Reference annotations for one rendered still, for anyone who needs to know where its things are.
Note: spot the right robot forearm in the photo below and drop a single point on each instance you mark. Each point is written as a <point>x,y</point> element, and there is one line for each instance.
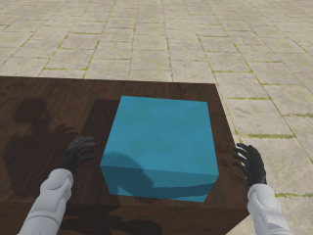
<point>266,211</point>

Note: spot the carton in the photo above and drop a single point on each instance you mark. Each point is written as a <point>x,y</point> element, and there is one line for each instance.
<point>160,148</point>

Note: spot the right robot hand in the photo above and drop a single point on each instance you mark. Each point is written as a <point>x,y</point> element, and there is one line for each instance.
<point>254,166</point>

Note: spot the pedestal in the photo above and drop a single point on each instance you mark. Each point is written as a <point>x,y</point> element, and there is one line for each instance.
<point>40,116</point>

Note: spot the left robot forearm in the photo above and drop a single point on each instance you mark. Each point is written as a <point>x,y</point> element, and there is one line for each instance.
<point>46,215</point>

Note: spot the left robot hand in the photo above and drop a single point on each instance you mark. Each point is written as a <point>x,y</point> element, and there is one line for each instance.
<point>71,158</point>

